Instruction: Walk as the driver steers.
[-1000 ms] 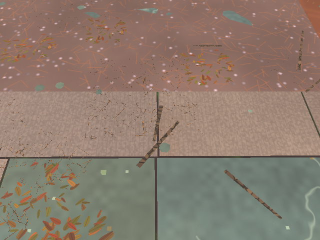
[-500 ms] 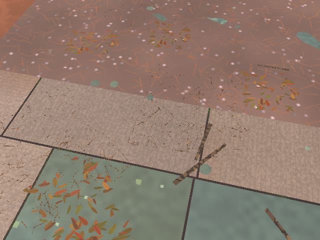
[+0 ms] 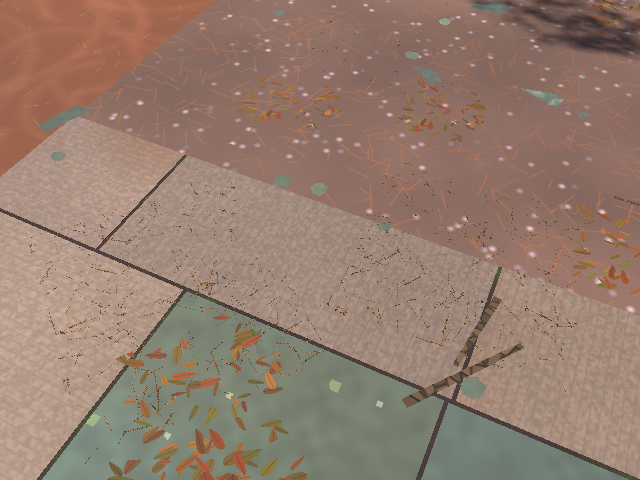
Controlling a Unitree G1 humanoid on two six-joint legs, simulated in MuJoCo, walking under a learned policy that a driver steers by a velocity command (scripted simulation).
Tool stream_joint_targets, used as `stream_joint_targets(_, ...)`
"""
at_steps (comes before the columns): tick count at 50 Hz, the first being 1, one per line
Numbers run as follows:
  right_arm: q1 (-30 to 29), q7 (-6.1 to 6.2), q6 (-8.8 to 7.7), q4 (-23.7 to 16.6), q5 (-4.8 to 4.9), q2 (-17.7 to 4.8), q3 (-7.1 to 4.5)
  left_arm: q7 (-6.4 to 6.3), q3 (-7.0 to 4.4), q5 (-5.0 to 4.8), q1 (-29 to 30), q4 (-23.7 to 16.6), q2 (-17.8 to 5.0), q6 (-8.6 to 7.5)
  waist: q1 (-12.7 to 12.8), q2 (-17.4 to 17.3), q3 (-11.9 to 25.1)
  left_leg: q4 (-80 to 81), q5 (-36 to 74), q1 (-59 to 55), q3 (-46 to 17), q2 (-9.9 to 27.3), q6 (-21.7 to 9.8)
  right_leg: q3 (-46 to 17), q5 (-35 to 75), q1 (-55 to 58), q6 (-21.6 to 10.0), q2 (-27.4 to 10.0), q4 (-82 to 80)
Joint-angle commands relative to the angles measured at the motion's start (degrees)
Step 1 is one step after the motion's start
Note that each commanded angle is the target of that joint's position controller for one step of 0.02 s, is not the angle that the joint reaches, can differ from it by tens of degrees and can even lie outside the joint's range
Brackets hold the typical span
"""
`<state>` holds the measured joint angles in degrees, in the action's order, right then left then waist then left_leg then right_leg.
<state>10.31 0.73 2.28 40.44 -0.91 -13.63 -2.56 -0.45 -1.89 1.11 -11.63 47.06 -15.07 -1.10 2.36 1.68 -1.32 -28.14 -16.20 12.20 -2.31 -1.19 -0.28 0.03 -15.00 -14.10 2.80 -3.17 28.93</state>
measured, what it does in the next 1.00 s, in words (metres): walks ahead: right foot, then left foot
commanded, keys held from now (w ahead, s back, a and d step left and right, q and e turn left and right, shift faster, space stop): no key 0.14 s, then w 0.86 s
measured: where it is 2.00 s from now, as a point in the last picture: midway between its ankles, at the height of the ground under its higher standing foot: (374, 343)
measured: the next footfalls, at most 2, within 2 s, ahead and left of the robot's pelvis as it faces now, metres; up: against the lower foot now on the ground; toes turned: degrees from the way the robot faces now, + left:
right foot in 0.42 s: +0.09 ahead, -0.13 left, +0.00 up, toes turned -2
left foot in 0.92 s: +0.46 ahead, +0.08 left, +0.00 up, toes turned +1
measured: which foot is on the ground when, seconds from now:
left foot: down 0.00-0.42, up 0.44-0.90, down 0.92-1.00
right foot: down 0.00-0.18, up 0.20-0.40, down 0.42-0.94, up 0.96-1.00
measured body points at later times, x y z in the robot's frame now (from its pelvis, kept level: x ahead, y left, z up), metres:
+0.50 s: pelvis +0.07 -0.04 +0.00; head +0.07 -0.06 +0.45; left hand +0.13 +0.25 -0.11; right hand +0.15 -0.32 -0.13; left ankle -0.01 +0.11 -0.68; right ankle +0.05 -0.13 -0.74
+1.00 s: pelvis +0.33 -0.01 -0.01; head +0.37 -0.01 +0.43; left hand +0.30 +0.26 -0.15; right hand +0.54 -0.25 -0.10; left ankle +0.42 +0.08 -0.74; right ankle +0.12 -0.14 -0.65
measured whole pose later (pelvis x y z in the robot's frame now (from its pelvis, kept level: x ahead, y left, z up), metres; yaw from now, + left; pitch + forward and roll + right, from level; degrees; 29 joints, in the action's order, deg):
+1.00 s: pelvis +0.33 -0.01 -0.01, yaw -1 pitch +2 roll +1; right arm 2.5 -2.1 -5.3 41.0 0.6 -14.7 -2.5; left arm -0.1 -1.8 -1.4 -24.2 52.8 -15.4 -3.8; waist 2.7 0.5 -3.1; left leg -31.9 -8.0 26.0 3.8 -2.3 -4.4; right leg -3.2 -26.6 -9.8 -1.9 0.1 61.0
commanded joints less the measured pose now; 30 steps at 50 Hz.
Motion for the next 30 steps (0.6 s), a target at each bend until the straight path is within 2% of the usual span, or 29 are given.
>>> stream_joint_targets(1, -1.62, -0.41, -1.98, -3.23, -0.41, -7.44, -1.62, -0.42, -1.61, 0.14, 1.64, -2.81, -7.3, -0.43, -1.23, -8.37, 2.65, 6.31, 9.91, -1.01, -7.34, 6.86, -3.9, -0.08, 6.03, 0.48, 0.54, -0.33, -1.77)
stream_joint_targets(7, -0.72, 0.01, -2.51, -1.45, 0.06, -6.35, -1.02, -0.8, -1.54, -0.23, -0.34, -0.07, -6.42, -0.19, -0.93, -5.23, 0.86, 5.86, 9.21, 0.69, -6.53, 5.72, -3.31, -0.15, 7.23, 2.22, 0.34, -0.57, -3.09)
stream_joint_targets(8, 0.21, 0.13, -2.4, -0.83, 0.14, -6.44, -1.09, -0.87, -1.48, -0.3, -1.05, 0.63, -6.05, -0.11, -1.15, -5.28, 2.08, 6.56, 3.11, 0.13, -6.4, 5.3, -3.58, 1.11, 3.77, 2.51, 0.39, 0.35, -2.31)
stream_joint_targets(9, 0.92, 0.27, -2.15, -0.47, 0.44, -7.37, -1.44, -0.98, -1.55, -0.67, -0.99, 1.03, -5.88, -0.04, -1.82, -5.97, 1.46, 7.99, -6.97, 0.33, -7.57, 5.45, -4.58, 3.03, -1.56, 0.75, 0.2, 1.94, 0.18)
stream_joint_targets(10, 2.39, 0.33, -1.89, -0.12, 0.8, -9.36, -2.09, -1.04, -1.65, -1.1, -0.09, 0.76, -5.84, -0.17, -3.05, -7.89, -0.3, 10.78, -18.44, 0.65, -11.24, 7.3, -6.54, 4.8, -6.53, -3.27, -0.23, 3.55, 4.35)
stream_joint_targets(11, 3.97, 0.37, -1.86, 0.23, 1.06, -10.97, -2.52, -1.01, -1.71, -1.45, 1.65, -0.23, -5.78, -0.55, -4.22, -10.17, -2.87, 14.35, -26.7, 0.58, -17.01, 10.86, -9.15, 4.97, -9.34, -8.68, -1.02, 4.04, 8.39)
stream_joint_targets(12, 5.34, 0.47, -2.2, 0.66, 1.33, -11.89, -2.81, -0.86, -1.77, -1.9, 3.55, -1.4, -5.88, -1.23, -5.14, -11.94, -5.26, 17.05, -29.62, 1.2, -22.57, 14.3, -11.61, 3.34, -11.12, -12.33, -2.3, 3.07, 12.27)
stream_joint_targets(14, 6.55, 0.67, -3.64, 1.37, 1.45, -11.12, -2.75, -0.11, -2.22, -2.91, 4.6, -2.57, -6.61, -2.77, -5.24, -13.56, -6.49, 18.55, -25.3, -2.25, -28.02, 18.69, -14.35, -1.01, -15.81, -19.64, -5.12, -0.19, 19.62)
stream_joint_targets(15, 6.06, 0.66, -4.18, 1.32, 1.79, -10.4, -2.64, 0.44, -2.27, -3.2, 4.27, -2.64, -6.74, -3.48, -4.74, -12.45, -5.76, 18.16, -22.13, -4.6, -27.47, 19.19, -14.35, -1.89, -16.8, -21.22, -6.32, -1.38, 19.32)
stream_joint_targets(17, 2.59, 0.43, -4.41, 0.6, 2.48, -10.22, -2.65, 1.44, -1.99, -3.08, 2.4, -1.65, -6.06, -4.53, -2.81, -9.57, -3.65, 16.92, -14.04, -3.53, -20.61, 16.26, -12.13, -0.39, -12.39, -14.4, -7.6, -1.26, 10.74)
stream_joint_targets(19, -0.85, 0.06, -3.89, 0.13, 2.73, -10.28, -2.69, 1.99, -2.3, -2.33, -5.87, 2.52, -5.49, -4.86, 1.74, -7.99, 0.22, 12.25, -7.59, 5.31, -11.62, 10.86, -9.32, 4.6, 4.01, 5.22, -6.39, 3.18, 0.27)
stream_joint_targets(20, -0.25, -0.03, -3.86, 0.29, 2.15, -8.54, -2.25, 1.96, -2.79, -1.93, -10.65, 4.65, -6.17, -4.59, 3.32, -6.35, 1.76, 7.49, -6.69, 9.57, -8.56, 8.39, -7.85, 4.66, 4.98, 12.96, -5.35, 4.39, 0.19)
stream_joint_targets(21, -0.95, -0.24, -4.21, -0.29, 1.5, -4.92, -1.15, 1.59, -3.46, -1.85, -16.2, 5.54, -8.57, -4.57, 5.25, 0.84, 2.59, -6.03, -5.6, 15.87, -3.13, 3.86, -4.52, -5.64, -0.93, 19.31, -7.18, -2.56, -4.91)
stream_joint_targets(22, -0.46, -0.09, -5.37, -3.25, 1.46, -2.59, -0.52, 1.6, -5.02, -1.79, -19.92, 4.89, -16.87, -4.73, 5.0, 16.95, 4.09, -25.13, -14.18, 27.71, 2.3, -2.61, -0.58, -32.07, -9.94, 24.31, -15.53, -17.37, -15.33)
stream_joint_targets(23, -0.14, 0.13, -6.33, -3.14, 3.17, -6.7, -1.64, 1.77, -4.0, -1.0, -17.35, 3.94, -13.87, -5.13, 3.89, 12.01, 2.05, -35.15, -17.69, 33.16, -3.36, -0.55, -1.07, -42.39, -22.31, 21.13, -20.03, -20.85, -19.99)
stream_joint_targets(24, -0.29, -0.1, -6.96, -2.64, 4.07, -8.66, -2.16, 1.58, -3.12, -1.19, -12.96, 2.57, -10.92, -5.41, 2.14, 7.6, -3.11, -38.23, -11.75, 37.23, -4.44, 2.97, -2.52, -37.51, -25.42, 18.78, -18.46, -19.38, -20.05)
stream_joint_targets(25, 0.03, -0.27, -7.23, -1.66, 3.56, -8.62, -2.21, 1.52, -2.62, -1.13, -10.26, 1.68, -9.39, -5.47, 1.13, 5.24, -4.34, -38.03, -5.91, 37.54, -3.21, 4.93, -3.27, -31.33, -21.45, 17.44, -16.28, -16.53, -19.96)
stream_joint_targets(26, -0.14, -0.36, -7.41, -1.11, 2.56, -8.32, -2.32, 1.62, -2.2, -1.1, -8.81, 1.2, -8.77, -5.41, 0.52, 3.8, -4.72, -35.9, -1.4, 36.84, -2.8, 6.27, -3.41, -26.19, -14.39, 16.38, -14.72, -14.36, -20.22)
stream_joint_targets(27, -0.4, -0.63, -7.38, -0.87, 1.96, -8.13, -2.51, 1.62, -1.81, -0.91, -8.63, 1.09, -7.92, -5.29, 0.14, 3.76, -4.31, -33.55, 2.16, 34.4, -2.38, 7.3, -3.27, -21.28, -7.63, 15.22, -13.23, -12.18, -20.65)
stream_joint_targets(28, -0.37, -1.03, -7.27, -0.62, 1.83, -7.4, -2.43, 1.6, -1.54, -0.82, -9.48, 1.29, -7.25, -5.15, 0.12, 4.25, -3.5, -32.1, 4.94, 32.71, -1.33, 7.35, -2.87, -17.64, -1.41, 14.9, -12.58, -10.64, -20.96)
stream_joint_targets(30, -1.43, -1.45, -6.93, -0.8, 1.58, -6.14, -2.22, 1.35, -1.44, -1.06, -11.68, 1.98, -7.31, -4.94, 0.39, 3.45, -2.44, -29.14, 8.8, 32.87, 0.54, 7.01, -1.51, -12.5, 11.04, 15.96, -12.82, -9.32, -20.84)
